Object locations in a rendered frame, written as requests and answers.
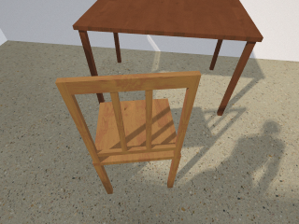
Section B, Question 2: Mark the chair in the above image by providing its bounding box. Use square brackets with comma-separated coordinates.
[55, 71, 201, 194]

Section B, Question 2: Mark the table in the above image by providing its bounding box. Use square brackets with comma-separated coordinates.
[72, 0, 263, 116]

